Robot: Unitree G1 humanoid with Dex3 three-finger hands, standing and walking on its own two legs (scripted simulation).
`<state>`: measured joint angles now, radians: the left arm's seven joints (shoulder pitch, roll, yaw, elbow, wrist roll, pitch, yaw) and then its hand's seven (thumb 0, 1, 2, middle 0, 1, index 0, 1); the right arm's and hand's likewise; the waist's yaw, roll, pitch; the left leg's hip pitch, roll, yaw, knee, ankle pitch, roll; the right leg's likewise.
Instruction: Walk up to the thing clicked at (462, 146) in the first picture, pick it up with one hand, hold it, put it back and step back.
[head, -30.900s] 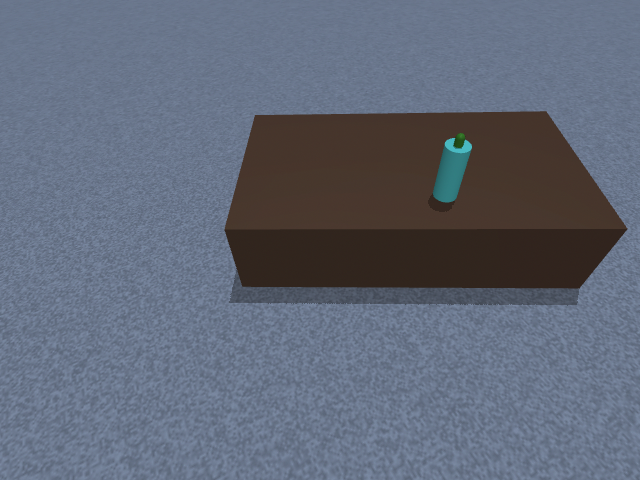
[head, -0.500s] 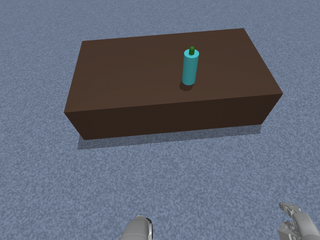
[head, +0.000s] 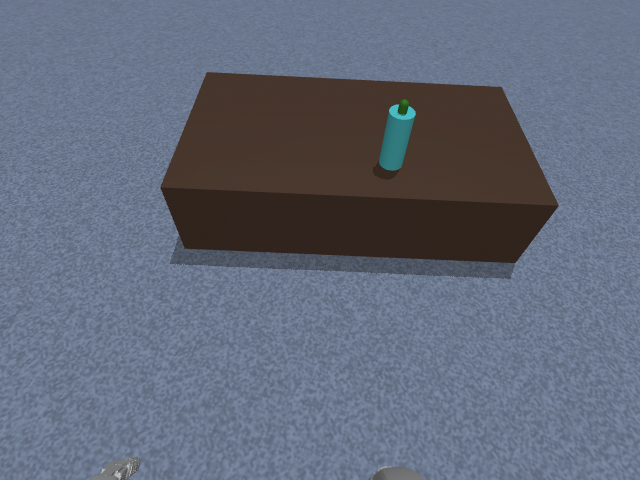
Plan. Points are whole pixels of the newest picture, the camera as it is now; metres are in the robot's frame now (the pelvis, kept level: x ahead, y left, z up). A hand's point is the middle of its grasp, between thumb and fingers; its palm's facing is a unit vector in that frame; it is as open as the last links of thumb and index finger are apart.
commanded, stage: step back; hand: right
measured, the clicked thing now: (397, 133) +1.15 -0.23 -0.31
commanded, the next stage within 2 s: stand in 0.96 s
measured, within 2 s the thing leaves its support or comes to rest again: neither
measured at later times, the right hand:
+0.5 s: hand out of the picture +0.04 -0.26 -0.15, palm faces +0.01 +0.94 -0.33, open 7.3 cm
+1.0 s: hand out of the picture +0.11 -0.27 -0.14, palm faces +0.05 +0.93 -0.36, open 7.3 cm
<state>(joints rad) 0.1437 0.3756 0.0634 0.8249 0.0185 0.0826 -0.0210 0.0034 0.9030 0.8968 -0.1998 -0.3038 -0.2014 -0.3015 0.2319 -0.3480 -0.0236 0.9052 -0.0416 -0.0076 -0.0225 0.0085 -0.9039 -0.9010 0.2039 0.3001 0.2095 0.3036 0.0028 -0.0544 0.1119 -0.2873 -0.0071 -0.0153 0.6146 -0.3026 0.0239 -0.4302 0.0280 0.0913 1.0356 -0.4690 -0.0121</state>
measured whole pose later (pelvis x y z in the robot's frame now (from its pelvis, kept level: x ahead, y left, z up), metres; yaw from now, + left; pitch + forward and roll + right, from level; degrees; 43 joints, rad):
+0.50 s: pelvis -0.02 -0.01 +0.00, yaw -3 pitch -2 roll +0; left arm 0.21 0.41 0.05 1.01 0.02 -0.02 -0.01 0.01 0.90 0.90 -0.20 -0.30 -0.20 -0.30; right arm 0.19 -0.33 -0.04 0.99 -0.03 -0.01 0.03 0.01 -0.91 -0.90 0.20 0.30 0.21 0.30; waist 0.02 -0.01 0.06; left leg -0.28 0.01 0.02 0.59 -0.28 0.01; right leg -0.20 -0.02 0.02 0.57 -0.33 0.00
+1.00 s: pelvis +0.01 -0.01 +0.00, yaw -2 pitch -2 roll +0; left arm 0.10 0.37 0.02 1.04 0.01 -0.03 0.01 0.00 0.90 0.90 -0.20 -0.30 -0.20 -0.30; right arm 0.07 -0.36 -0.05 1.04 -0.01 -0.01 0.01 0.01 -0.91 -0.90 0.20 0.30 0.20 0.30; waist 0.01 -0.01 0.07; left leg -0.25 0.00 0.02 0.61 -0.33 0.01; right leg -0.16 -0.04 0.01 0.59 -0.39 0.03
